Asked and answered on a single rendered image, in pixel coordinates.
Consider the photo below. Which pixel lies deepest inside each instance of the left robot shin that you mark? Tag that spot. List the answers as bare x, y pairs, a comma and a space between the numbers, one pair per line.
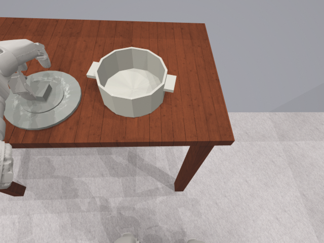
127, 234

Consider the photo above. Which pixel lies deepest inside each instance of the table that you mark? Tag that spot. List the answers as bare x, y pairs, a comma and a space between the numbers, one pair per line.
194, 115

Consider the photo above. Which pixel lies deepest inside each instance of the robot left upper arm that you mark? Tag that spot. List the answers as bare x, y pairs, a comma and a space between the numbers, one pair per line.
6, 165

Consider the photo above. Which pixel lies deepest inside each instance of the knob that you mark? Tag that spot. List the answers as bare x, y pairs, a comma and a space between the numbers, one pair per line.
41, 91

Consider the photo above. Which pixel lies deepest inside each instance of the robot left forearm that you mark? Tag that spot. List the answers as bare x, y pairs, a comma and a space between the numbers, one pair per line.
8, 66

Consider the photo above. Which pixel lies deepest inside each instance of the pot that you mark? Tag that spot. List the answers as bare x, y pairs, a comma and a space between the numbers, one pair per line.
132, 81

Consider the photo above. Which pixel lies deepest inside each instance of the lid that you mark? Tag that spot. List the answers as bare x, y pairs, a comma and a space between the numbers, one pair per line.
61, 103

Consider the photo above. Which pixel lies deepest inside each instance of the left robot hand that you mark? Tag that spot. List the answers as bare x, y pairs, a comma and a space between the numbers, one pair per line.
25, 50

